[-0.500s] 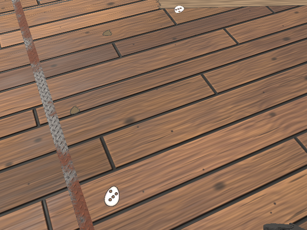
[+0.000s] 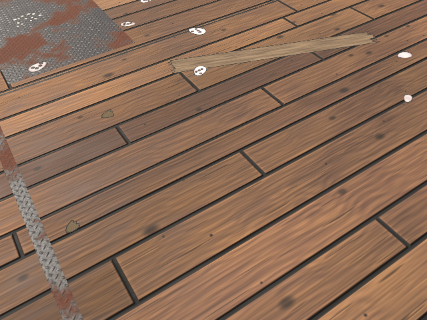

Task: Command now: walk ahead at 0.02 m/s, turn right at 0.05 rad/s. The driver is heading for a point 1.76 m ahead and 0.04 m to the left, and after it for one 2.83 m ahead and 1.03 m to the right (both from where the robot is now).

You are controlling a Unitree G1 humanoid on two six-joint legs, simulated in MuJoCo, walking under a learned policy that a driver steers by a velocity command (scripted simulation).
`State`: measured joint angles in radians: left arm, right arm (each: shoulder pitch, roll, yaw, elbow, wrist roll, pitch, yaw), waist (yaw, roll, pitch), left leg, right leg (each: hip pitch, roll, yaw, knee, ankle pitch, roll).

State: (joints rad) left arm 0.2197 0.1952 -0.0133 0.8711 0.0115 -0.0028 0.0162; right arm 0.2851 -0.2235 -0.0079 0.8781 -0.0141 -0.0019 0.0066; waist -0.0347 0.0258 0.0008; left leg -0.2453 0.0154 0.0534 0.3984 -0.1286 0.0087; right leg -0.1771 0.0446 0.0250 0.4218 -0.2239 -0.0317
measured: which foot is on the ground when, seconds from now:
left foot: down 0.00-1.00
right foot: down 0.00-1.00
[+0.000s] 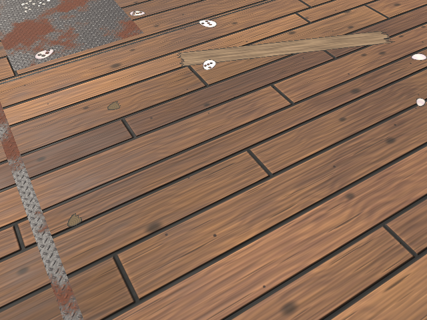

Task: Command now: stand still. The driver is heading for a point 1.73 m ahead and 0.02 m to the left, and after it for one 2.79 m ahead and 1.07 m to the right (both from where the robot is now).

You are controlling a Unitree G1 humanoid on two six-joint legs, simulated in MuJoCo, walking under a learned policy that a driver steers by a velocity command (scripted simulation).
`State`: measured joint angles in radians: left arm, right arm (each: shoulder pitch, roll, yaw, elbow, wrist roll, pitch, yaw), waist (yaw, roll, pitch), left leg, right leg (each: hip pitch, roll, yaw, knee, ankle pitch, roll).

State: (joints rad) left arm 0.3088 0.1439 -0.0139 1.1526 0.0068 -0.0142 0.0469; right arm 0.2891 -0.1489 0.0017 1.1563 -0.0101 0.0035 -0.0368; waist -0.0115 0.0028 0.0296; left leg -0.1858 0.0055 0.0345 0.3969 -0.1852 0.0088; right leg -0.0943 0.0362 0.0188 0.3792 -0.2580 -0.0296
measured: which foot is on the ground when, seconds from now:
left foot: down 0.00-1.00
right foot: down 0.00-1.00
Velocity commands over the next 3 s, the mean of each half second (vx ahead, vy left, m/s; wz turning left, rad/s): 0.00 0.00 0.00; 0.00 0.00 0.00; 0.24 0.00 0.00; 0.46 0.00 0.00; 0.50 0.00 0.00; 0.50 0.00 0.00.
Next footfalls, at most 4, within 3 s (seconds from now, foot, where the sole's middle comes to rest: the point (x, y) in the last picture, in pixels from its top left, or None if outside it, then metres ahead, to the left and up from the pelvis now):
1.84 right None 0.47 -0.02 -0.78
2.38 left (181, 245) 0.79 0.14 -0.78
2.96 right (226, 177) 1.10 -0.03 -0.78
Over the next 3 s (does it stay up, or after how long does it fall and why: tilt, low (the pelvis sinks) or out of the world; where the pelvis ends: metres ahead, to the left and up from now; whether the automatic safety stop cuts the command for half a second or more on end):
stays up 0.96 0.04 -0.02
